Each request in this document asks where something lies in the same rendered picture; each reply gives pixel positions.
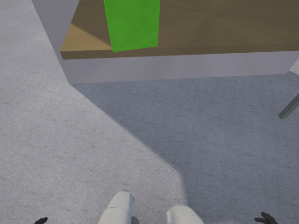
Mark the robot right hand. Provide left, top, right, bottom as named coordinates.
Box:
left=254, top=212, right=278, bottom=224

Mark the robot left thigh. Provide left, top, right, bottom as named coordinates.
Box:
left=98, top=191, right=135, bottom=224

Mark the robot right thigh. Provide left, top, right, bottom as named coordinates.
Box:
left=166, top=205, right=204, bottom=224

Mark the robot thigh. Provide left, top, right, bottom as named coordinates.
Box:
left=98, top=191, right=135, bottom=224
left=166, top=205, right=204, bottom=224

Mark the carton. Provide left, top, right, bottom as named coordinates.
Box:
left=103, top=0, right=160, bottom=52

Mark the table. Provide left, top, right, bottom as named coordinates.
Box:
left=60, top=0, right=299, bottom=119

